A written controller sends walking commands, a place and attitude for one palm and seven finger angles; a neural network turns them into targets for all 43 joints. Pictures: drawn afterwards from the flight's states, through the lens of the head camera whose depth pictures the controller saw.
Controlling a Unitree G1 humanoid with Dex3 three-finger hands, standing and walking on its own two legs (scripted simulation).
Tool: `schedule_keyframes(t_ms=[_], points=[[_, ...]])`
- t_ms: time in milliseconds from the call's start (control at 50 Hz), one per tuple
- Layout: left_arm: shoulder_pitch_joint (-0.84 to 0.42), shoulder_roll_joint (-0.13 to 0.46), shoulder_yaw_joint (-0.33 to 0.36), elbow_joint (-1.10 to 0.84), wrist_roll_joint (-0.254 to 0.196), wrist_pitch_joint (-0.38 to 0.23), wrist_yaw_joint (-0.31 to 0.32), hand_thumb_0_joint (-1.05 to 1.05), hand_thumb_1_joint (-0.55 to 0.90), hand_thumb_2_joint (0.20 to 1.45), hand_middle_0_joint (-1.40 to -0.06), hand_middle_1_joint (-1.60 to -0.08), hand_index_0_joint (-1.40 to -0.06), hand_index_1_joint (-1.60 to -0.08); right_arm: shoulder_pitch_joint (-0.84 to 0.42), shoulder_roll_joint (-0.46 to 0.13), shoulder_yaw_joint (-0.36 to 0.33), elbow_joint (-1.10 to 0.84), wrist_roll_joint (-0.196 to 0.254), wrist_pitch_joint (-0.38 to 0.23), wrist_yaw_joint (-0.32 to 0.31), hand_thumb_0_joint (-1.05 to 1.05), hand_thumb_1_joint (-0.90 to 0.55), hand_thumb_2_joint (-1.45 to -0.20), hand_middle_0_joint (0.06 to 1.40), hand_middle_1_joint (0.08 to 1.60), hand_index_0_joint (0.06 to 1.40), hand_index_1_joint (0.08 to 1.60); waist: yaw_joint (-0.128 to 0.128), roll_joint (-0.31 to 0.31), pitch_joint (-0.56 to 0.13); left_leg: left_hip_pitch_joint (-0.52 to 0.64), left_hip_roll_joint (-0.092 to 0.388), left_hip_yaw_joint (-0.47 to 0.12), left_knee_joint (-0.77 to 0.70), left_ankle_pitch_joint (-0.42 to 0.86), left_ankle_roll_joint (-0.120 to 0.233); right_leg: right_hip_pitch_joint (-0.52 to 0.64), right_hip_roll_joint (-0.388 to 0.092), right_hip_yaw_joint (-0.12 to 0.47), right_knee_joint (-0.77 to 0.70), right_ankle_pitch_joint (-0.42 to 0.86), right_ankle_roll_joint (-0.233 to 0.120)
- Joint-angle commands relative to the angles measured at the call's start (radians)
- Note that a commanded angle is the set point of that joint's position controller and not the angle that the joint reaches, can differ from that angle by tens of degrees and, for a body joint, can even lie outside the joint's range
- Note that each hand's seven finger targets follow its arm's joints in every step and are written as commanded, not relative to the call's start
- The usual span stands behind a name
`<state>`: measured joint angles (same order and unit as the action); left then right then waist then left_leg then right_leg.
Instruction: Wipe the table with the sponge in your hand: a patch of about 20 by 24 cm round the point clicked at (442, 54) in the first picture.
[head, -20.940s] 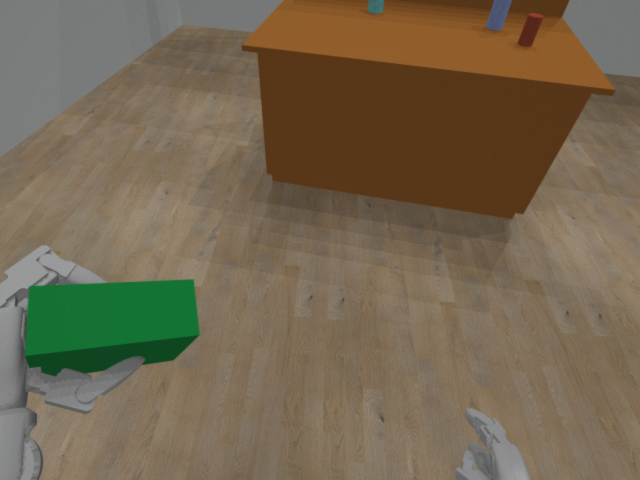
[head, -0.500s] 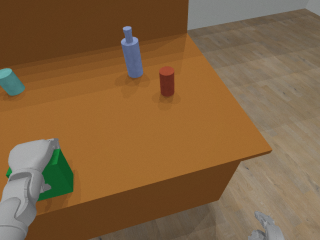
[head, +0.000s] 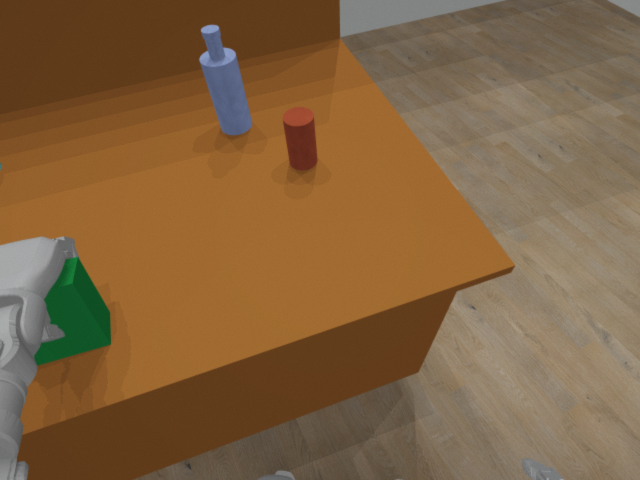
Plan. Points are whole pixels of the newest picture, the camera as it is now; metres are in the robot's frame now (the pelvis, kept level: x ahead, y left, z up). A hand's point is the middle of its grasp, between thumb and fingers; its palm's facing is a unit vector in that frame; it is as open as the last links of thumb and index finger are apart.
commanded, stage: wipe forward along the first lane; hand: left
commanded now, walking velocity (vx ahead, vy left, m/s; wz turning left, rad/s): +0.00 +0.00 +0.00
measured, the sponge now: (56, 324) +0.29 +0.40 -0.01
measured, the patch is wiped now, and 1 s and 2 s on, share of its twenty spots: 0.20 0.30 0.40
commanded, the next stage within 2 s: slide across to the middle lane in 0.54 s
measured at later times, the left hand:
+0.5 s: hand (43, 254) +0.37 +0.43 +0.04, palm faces -0.18 +0.03 -0.98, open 9.9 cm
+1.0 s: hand (53, 239) +0.40 +0.42 +0.05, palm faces -0.09 +0.01 -1.00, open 9.9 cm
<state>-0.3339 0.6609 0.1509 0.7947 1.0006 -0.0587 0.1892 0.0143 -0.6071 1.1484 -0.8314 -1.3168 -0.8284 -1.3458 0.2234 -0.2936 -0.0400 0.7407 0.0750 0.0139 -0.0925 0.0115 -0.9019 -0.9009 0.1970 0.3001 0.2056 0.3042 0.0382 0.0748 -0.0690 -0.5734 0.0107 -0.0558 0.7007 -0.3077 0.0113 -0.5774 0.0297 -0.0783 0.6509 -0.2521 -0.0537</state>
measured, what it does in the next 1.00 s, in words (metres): shifts its weight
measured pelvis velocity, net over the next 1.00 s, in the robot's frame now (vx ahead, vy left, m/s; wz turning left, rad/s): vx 0.03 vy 0.06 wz -0.01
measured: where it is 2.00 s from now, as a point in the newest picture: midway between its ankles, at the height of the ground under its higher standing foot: outside the picture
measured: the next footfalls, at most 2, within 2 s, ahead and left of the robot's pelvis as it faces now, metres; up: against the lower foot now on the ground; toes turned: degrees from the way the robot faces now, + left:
none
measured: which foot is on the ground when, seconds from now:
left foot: down 0.00-1.00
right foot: down 0.00-1.00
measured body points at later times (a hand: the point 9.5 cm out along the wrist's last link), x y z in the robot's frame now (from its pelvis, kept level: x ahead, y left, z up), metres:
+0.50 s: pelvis +0.01 +0.02 -0.01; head +0.09 +0.02 +0.44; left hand +0.38 +0.42 +0.10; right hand +0.08 -0.26 -0.13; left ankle +0.02 +0.13 -0.72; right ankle +0.04 -0.09 -0.72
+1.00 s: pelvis +0.03 +0.06 +0.01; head +0.09 +0.06 +0.45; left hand +0.40 +0.42 +0.10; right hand +0.14 -0.20 -0.12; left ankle +0.02 +0.13 -0.72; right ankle +0.04 -0.09 -0.72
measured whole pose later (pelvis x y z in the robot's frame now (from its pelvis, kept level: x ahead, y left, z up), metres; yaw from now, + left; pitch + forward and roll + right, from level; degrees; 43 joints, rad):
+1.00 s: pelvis +0.03 +0.06 +0.01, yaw +0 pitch +12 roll -3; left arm -0.51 0.62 0.03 0.84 0.99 0.03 0.22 0.00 -0.58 1.14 -0.79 -1.37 -0.79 -1.39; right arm 0.23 -0.25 -0.04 0.75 0.08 0.07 -0.06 0.01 -0.90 -0.90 0.20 0.30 0.21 0.30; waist 0.04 0.05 -0.10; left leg -0.55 -0.04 -0.03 0.68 -0.34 0.06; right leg -0.53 -0.01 -0.05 0.57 -0.26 0.01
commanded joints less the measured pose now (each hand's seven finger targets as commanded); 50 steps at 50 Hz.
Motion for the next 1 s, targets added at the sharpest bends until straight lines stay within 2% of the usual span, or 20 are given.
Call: schedule_keyframes(t_ms=[0,40,60,180,240,260,280,300,340,360,400,520,540,600,680,740,800,840,900,980], points=[[-0.344,0.33,0.075,-0.049,0.022,0.013,0.052,0.0,0.1,1.3,-1.2,-1.6,-1.2,-1.6,0.01,-0.146,-0.04,-0.097,-0.002,-0.032,-0.005,0.0,-0.9,-0.9,0.2,0.3,0.2,0.3,-0.064,-0.068,-0.197,-0.023,-0.044,0.046,-0.069,-0.058,0.059,0.155,-0.023,0.106,-0.15,-0.081,0.024],[-0.333,0.376,0.112,-0.024,0.021,0.013,0.047,0.0,0.1,1.3,-1.2,-1.6,-1.2,-1.6,0.018,-0.153,-0.04,-0.094,-0.002,-0.026,-0.002,0.0,-0.9,-0.9,0.2,0.3,0.2,0.3,-0.05,-0.065,-0.237,-0.031,-0.043,0.044,-0.064,-0.038,0.059,0.186,-0.022,0.115,-0.142,-0.055,0.021],[-0.354,0.358,0.082,-0.025,0.022,0.012,0.041,0.0,0.1,1.3,-1.2,-1.6,-1.2,-1.6,0.023,-0.149,-0.038,-0.102,-0.001,-0.024,-0.003,0.0,-0.9,-0.9,0.2,0.3,0.2,0.3,-0.058,-0.061,-0.256,-0.037,-0.046,0.045,-0.061,-0.037,0.06,0.194,-0.023,0.113,-0.138,-0.047,0.024],[-0.383,0.404,0.102,0.038,0.025,-0.001,0.033,0.0,0.1,1.3,-1.2,-1.6,-1.2,-1.6,0.044,-0.158,-0.037,-0.095,-0.001,-0.013,0.002,0.0,-0.9,-0.9,0.2,0.3,0.2,0.3,-0.062,-0.062,-0.248,-0.073,-0.039,0.045,-0.045,-0.041,0.059,0.178,-0.021,0.115,-0.127,-0.038,0.022],[-0.415,0.468,0.142,0.053,0.03,-0.008,0.035,0.0,0.1,1.3,-1.2,-1.6,-1.2,-1.6,0.057,-0.171,-0.037,-0.086,-0.004,-0.004,0.004,0.0,-0.9,-0.9,0.2,0.3,0.2,0.3,-0.059,-0.068,-0.271,-0.088,-0.036,0.045,-0.038,-0.022,0.061,0.188,-0.016,0.116,-0.116,-0.015,0.021],[-0.419,0.44,0.114,0.052,0.032,-0.01,0.032,0.0,0.1,1.3,-1.2,-1.6,-1.2,-1.6,0.063,-0.166,-0.038,-0.095,-0.002,-0.004,0.005,0.0,-0.9,-0.9,0.2,0.3,0.2,0.3,-0.067,-0.067,-0.276,-0.086,-0.036,0.045,-0.035,-0.015,0.061,0.188,-0.017,0.114,-0.111,0.002,0.023],[-0.4,0.457,0.133,0.07,0.032,-0.01,0.032,0.0,0.1,1.3,-1.2,-1.6,-1.2,-1.6,0.067,-0.171,-0.037,-0.091,-0.004,0.001,0.007,0.0,-0.9,-0.9,0.2,0.3,0.2,0.3,-0.055,-0.072,-0.28,-0.087,-0.037,0.042,-0.038,-0.011,0.06,0.184,-0.014,0.104,-0.106,0.003,0.021],[-0.424,0.423,0.096,0.063,0.037,-0.012,0.03,0.0,0.1,1.3,-1.2,-1.6,-1.2,-1.6,0.066,-0.166,-0.038,-0.097,-0.001,0.0,0.008,0.0,-0.9,-0.9,0.2,0.3,0.2,0.3,-0.07,-0.056,-0.277,-0.076,-0.037,0.044,-0.037,-0.007,0.06,0.167,-0.014,0.103,-0.107,0.012,0.022],[-0.432,0.463,0.127,0.069,0.038,-0.011,0.027,0.0,0.1,1.3,-1.2,-1.6,-1.2,-1.6,0.069,-0.172,-0.039,-0.087,-0.002,0.008,0.011,0.0,-0.9,-0.9,0.2,0.3,0.2,0.3,-0.06,-0.022,-0.293,-0.062,-0.035,0.044,-0.038,0.013,0.06,0.174,-0.013,0.102,-0.103,0.032,0.017],[-0.42,0.461,0.12,0.088,0.043,-0.005,0.023,0.0,0.1,1.3,-1.2,-1.6,-1.2,-1.6,0.077,-0.173,-0.038,-0.089,-0.002,0.013,0.012,0.0,-0.9,-0.9,0.2,0.3,0.2,0.3,-0.059,-0.039,-0.291,-0.062,-0.037,0.043,-0.039,0.016,0.06,0.169,-0.01,0.092,-0.099,0.031,0.018],[-0.431,0.418,0.087,0.08,0.046,-0.006,0.021,0.0,0.1,1.3,-1.2,-1.6,-1.2,-1.6,0.081,-0.169,-0.041,-0.092,-0.001,0.014,0.015,0.0,-0.9,-0.9,0.2,0.3,0.2,0.3,-0.064,-0.017,-0.296,-0.037,-0.036,0.041,-0.043,0.03,0.059,0.149,-0.009,0.087,-0.099,0.046,0.016],[-0.418,0.394,0.08,0.086,0.044,-0.013,0.019,0.0,0.1,1.3,-1.2,-1.6,-1.2,-1.6,0.093,-0.173,-0.048,-0.093,-0.003,0.032,0.022,0.0,-0.9,-0.9,0.2,0.3,0.2,0.3,-0.066,-0.06,-0.296,-0.005,-0.029,0.03,-0.049,0.075,0.058,0.121,0.002,0.065,-0.093,0.071,0.013],[-0.425,0.418,0.108,0.084,0.041,-0.015,0.019,0.0,0.1,1.3,-1.2,-1.6,-1.2,-1.6,0.092,-0.18,-0.048,-0.085,-0.005,0.037,0.024,0.0,-0.9,-0.9,0.2,0.3,0.2,0.3,-0.061,-0.062,-0.302,0.007,-0.026,0.023,-0.053,0.091,0.058,0.116,0.004,0.06,-0.087,0.076,0.009],[-0.474,0.363,0.054,0.088,0.052,-0.021,0.027,0.0,0.1,1.3,-1.2,-1.6,-1.2,-1.6,0.095,-0.174,-0.05,-0.092,-0.003,0.037,0.026,0.0,-0.9,-0.9,0.2,0.3,0.2,0.3,-0.081,-0.046,-0.246,0.023,-0.021,0.01,-0.064,0.059,0.053,0.039,0.009,0.042,-0.09,0.014,0.006],[-0.498,0.288,0.01,0.005,0.051,-0.029,0.044,0.0,0.1,1.3,-1.2,-1.6,-1.2,-1.6,0.091,-0.158,-0.06,-0.103,-0.005,0.034,0.03,0.0,-0.9,-0.9,0.2,0.3,0.2,0.3,-0.072,0.002,-0.323,0.126,-0.011,-0.009,-0.072,0.131,0.043,0.035,0.015,0.034,-0.082,0.044,-0.003],[-0.484,0.245,0.01,-0.04,0.019,-0.024,0.057,0.0,0.1,1.3,-1.2,-1.6,-1.2,-1.6,0.075,-0.15,-0.065,-0.1,-0.004,0.034,0.029,0.0,-0.9,-0.9,0.2,0.3,0.2,0.3,-0.066,-0.002,-0.35,0.183,-0.001,-0.028,-0.085,0.187,0.031,0.045,0.014,0.03,-0.088,0.068,-0.005],[-0.541,0.164,-0.053,-0.086,-0.02,-0.006,0.07,0.0,0.1,1.3,-1.2,-1.6,-1.2,-1.6,0.058,-0.141,-0.064,-0.095,0.001,0.028,0.028,0.0,-0.9,-0.9,0.2,0.3,0.2,0.3,-0.083,0.002,-0.315,0.218,0.005,-0.041,-0.107,0.163,0.023,0.033,0.01,0.025,-0.102,0.057,0.001],[-0.531,0.189,-0.023,-0.118,-0.033,0.011,0.075,0.0,0.1,1.3,-1.2,-1.6,-1.2,-1.6,0.039,-0.143,-0.06,-0.096,0.003,0.025,0.024,0.0,-0.9,-0.9,0.2,0.3,0.2,0.3,-0.066,0.012,-0.333,0.246,0.007,-0.048,-0.122,0.208,0.015,0.065,0.007,0.027,-0.109,0.079,-0.004],[-0.517,0.117,-0.093,-0.13,-0.033,0.051,0.062,0.0,0.1,1.3,-1.2,-1.6,-1.2,-1.6,0.026,-0.134,-0.055,-0.094,0.003,0.024,0.026,0.0,-0.9,-0.9,0.2,0.3,0.2,0.3,-0.073,0.0,-0.316,0.274,0.005,-0.05,-0.133,0.245,0.004,0.084,0.005,0.022,-0.122,0.094,-0.002],[-0.544,0.093,-0.135,-0.155,-0.008,0.11,0.036,0.0,0.1,1.3,-1.2,-1.6,-1.2,-1.6,0.0,-0.131,-0.045,-0.094,0.001,0.029,0.03,0.0,-0.9,-0.9,0.2,0.3,0.2,0.3,-0.068,0.03,-0.286,0.308,0.004,-0.052,-0.153,0.294,-0.007,0.106,0.0,0.02,-0.137,0.114,-0.009]])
